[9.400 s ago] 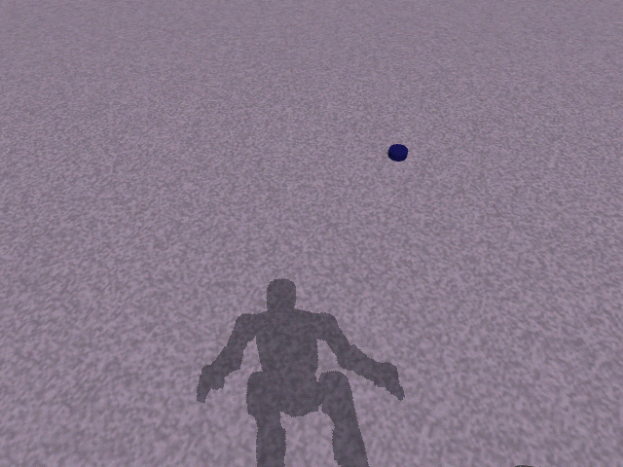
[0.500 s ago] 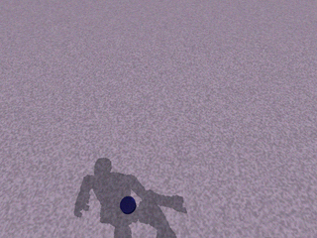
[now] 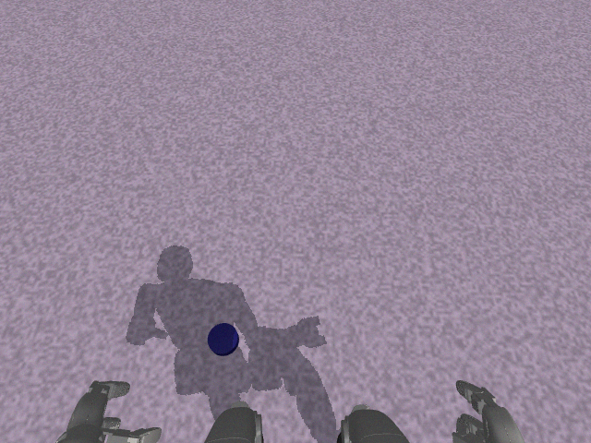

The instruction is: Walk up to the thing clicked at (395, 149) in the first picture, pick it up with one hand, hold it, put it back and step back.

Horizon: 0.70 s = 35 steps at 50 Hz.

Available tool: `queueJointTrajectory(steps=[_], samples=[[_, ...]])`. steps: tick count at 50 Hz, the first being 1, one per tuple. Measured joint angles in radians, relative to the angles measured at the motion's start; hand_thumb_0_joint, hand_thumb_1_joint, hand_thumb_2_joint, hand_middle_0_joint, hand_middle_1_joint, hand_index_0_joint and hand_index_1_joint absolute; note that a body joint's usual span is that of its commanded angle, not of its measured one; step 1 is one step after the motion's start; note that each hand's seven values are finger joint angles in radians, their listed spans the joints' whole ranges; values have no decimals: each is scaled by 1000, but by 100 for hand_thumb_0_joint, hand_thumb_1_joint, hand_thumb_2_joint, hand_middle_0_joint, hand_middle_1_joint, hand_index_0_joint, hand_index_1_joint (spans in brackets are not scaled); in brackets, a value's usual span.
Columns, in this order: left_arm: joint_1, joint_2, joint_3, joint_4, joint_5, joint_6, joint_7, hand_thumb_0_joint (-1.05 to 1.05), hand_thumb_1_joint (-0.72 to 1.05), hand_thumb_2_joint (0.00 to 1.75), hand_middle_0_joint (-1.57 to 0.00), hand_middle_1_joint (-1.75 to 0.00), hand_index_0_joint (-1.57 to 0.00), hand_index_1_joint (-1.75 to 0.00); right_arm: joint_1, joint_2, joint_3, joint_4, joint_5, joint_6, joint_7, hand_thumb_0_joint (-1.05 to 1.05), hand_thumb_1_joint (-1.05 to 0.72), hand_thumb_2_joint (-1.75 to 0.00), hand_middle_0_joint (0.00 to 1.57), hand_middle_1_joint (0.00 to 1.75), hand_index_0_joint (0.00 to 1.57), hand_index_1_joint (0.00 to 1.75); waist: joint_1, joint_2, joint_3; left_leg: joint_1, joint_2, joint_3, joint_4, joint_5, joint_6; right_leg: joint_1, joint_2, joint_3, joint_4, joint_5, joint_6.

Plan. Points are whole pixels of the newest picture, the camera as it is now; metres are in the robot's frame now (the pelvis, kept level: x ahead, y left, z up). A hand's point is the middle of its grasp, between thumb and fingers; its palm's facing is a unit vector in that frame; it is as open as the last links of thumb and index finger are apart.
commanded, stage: rise first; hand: left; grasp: from above
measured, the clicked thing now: (223, 339) +0.40 +0.23 -0.72
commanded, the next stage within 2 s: none
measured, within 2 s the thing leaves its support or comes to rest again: neither
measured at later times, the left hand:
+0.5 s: hand out of the picture +0.13 +0.28 -0.24, palm faces -0.24 -0.81 -0.53, open 14.1 cm
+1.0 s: hand (171, 376) +0.26 +0.29 -0.44, palm faces -0.45 -0.33 -0.83, open 14.2 cm
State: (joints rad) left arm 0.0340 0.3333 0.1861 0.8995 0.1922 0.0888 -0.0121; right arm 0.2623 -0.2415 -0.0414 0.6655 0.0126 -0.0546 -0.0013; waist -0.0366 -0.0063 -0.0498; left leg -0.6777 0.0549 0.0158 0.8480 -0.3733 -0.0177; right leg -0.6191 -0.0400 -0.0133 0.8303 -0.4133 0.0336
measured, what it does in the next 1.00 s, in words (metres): lowers itself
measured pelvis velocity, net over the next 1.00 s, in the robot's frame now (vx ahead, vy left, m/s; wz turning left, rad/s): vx -0.08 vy -0.01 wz -0.06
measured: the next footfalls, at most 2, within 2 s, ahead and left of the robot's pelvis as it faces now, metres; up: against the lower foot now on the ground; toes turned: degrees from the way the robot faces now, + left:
none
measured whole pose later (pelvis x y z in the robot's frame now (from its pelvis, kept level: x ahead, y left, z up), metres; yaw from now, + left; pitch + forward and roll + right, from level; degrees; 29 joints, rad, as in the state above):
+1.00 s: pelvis -0.08 -0.01 -0.30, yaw -3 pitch +34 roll -4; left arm -0.42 0.54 0.15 0.89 0.87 -0.17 0.17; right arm 0.07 -0.27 -0.06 0.71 -0.04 -0.11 0.06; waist -0.02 0.01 -0.13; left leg -2.01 0.06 -0.10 2.05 -0.63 -0.03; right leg -1.93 -0.01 -0.02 2.05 -0.71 0.03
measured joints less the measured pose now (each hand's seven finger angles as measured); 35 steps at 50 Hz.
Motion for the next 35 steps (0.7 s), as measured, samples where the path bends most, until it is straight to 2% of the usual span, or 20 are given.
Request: queueJointTrajectory(steps=[8, 16, 22, 27, 30, 35], samples=[[102, -2, 4, -192, 41, 8, -1, 0, -44, 104, -7, -105, -5, -107, -40, -3, -14, -47, -11, -36, -7, 1, -87, -89, 20, 30, 20, 30, 12, 2, -31, -195, 4, -20, 212, -87, -2, -187, 1, -7, 209, -91, 0], [171, -2, -10, -334, 79, 51, -1, -1, -51, 104, -7, -106, -5, -108, -85, 7, -2, -90, -14, -67, -10, 1, -88, -89, 20, 30, 20, 30, 16, 7, -62, -327, 7, -37, 335, -130, -5, -311, 3, -16, 330, -139, -4], [181, 14, -21, -380, 121, 52, 0, -1, -53, 103, -7, -106, -6, -108, -106, 6, 5, -112, -18, -94, -4, 1, -89, -89, 20, 30, 20, 30, 20, 9, -89, -444, 5, -49, 439, -163, -6, -423, 1, -19, 436, -177, -5], [105, 50, -21, -319, 207, -14, 6, -1, -53, 102, -8, -106, -6, -108, -131, -7, 0, -111, -21, -120, 8, 1, -88, -89, 20, 30, 20, 30, 22, 5, -113, -602, 2, -56, 574, -198, -7, -580, -1, -16, 578, -221, -5], [48, 73, -27, -289, 279, -73, 17, -1, -53, 102, -7, -107, -6, -108, -150, -18, -7, -97, -22, -131, 17, 1, -87, -89, 20, 30, 20, 30, 23, 0, -126, -715, 1, -58, 670, -222, -8, -694, -1, -10, 678, -248, -3], [-66, 108, -28, -235, 402, -169, 65, -1, -54, 102, -7, -107, -7, -108, -183, -36, -19, -64, -24, -129, 32, 1, -87, -89, 20, 30, 20, 30, 21, -2, -139, -916, 2, -65, 837, -256, -9, -895, 2, -1, 851, -288, -2]])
